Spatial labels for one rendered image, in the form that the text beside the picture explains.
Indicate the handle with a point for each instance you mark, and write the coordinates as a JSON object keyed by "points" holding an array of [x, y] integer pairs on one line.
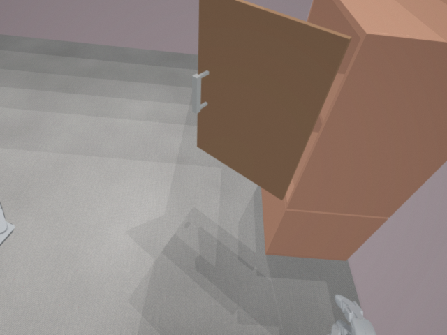
{"points": [[196, 92]]}

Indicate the robot right hand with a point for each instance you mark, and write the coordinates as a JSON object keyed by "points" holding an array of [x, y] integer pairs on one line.
{"points": [[354, 315]]}

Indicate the robot left hand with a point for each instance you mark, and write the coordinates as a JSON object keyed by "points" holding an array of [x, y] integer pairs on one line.
{"points": [[5, 228]]}

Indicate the cupboard door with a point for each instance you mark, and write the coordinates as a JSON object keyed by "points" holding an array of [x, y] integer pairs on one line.
{"points": [[269, 76]]}

